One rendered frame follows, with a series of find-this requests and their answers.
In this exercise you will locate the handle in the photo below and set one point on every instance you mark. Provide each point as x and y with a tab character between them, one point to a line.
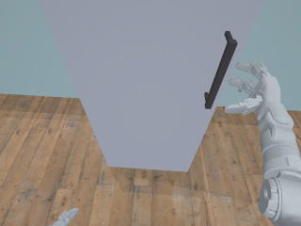
221	70

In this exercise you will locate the right robot forearm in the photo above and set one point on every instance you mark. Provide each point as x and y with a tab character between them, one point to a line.
281	156

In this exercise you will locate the fridge door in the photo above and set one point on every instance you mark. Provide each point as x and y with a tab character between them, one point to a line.
141	69

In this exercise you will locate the left robot hand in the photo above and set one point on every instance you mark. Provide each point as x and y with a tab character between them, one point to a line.
66	217

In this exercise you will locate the robot right upper arm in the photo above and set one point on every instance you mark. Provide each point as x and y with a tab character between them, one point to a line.
280	201

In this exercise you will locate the right robot hand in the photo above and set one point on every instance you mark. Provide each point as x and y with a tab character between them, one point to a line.
268	88

